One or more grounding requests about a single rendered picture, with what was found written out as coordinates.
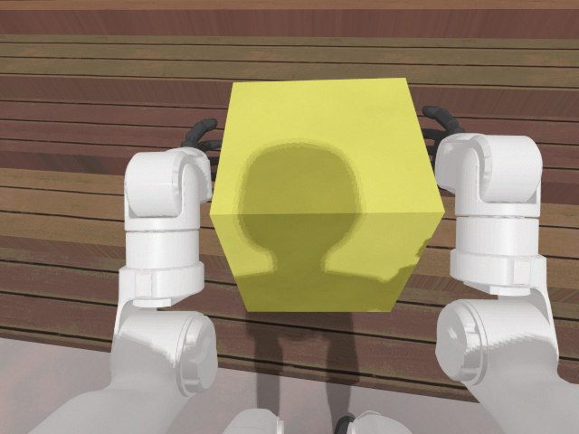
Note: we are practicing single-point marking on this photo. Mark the right robot hand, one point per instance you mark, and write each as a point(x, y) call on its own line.
point(445, 119)

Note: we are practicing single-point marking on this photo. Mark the right robot upper arm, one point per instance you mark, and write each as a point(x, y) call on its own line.
point(504, 352)

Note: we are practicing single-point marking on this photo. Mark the left robot upper arm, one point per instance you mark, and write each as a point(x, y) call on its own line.
point(160, 360)

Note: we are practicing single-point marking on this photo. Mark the left robot hand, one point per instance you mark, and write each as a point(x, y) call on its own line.
point(195, 134)

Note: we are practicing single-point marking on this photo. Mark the carton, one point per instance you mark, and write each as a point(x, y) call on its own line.
point(325, 197)

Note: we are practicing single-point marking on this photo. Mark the robot right forearm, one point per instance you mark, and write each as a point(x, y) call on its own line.
point(497, 183)

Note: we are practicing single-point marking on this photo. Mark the robot left forearm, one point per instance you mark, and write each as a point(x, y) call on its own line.
point(162, 193)

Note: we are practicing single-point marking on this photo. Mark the right robot thigh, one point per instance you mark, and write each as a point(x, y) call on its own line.
point(376, 424)

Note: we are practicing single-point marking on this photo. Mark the right robot foot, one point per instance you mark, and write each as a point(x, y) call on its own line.
point(342, 425)

